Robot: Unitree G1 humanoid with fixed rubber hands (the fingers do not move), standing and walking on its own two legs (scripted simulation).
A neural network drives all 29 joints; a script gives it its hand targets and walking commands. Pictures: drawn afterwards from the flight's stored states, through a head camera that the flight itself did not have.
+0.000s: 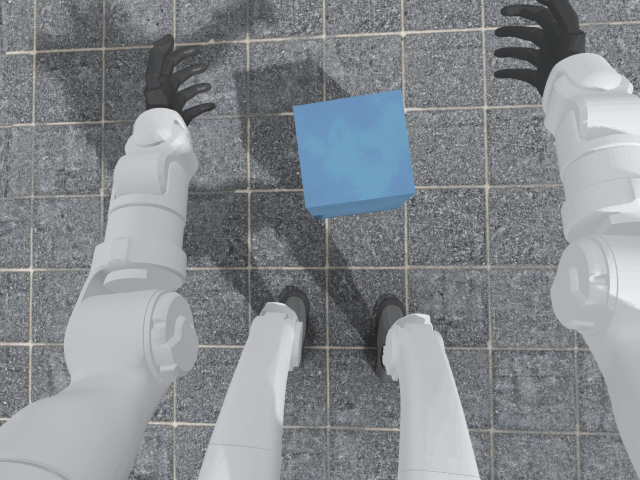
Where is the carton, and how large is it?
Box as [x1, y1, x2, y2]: [293, 89, 415, 219]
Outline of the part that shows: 400,89 293,106 305,207 316,219 398,208 415,192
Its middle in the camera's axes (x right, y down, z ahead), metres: +0.08 -0.18 +0.87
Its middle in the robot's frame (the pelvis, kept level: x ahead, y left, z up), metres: +0.54 +0.02 -0.53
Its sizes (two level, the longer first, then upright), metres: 0.210 0.200 0.250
